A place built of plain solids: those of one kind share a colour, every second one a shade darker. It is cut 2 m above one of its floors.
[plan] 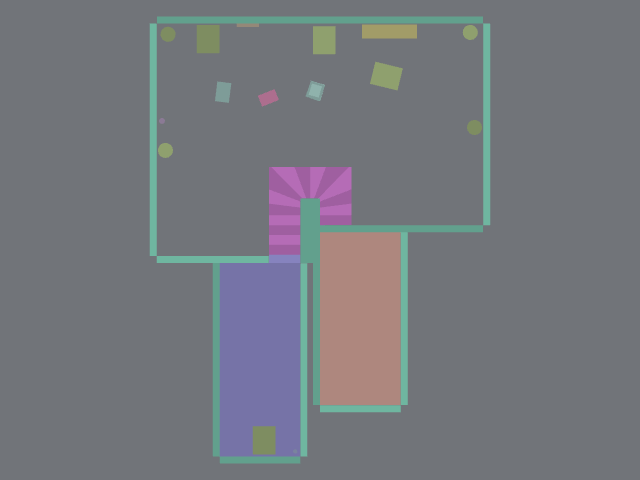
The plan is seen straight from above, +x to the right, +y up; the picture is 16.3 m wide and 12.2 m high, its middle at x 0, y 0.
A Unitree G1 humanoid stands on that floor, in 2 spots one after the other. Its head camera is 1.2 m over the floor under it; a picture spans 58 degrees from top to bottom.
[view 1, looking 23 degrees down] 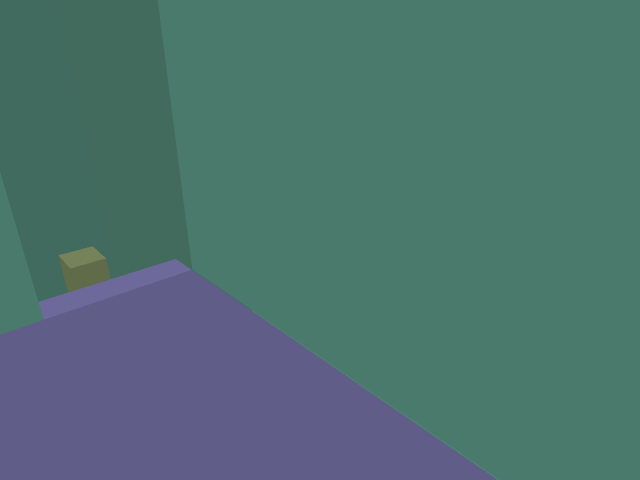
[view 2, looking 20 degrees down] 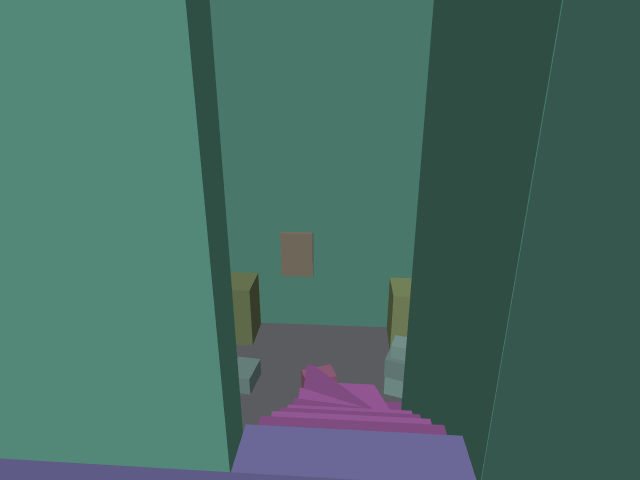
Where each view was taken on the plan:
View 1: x -1.54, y -2.85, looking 47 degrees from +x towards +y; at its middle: wall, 1.66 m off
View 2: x -0.93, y -1.64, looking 94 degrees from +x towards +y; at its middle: wall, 7.62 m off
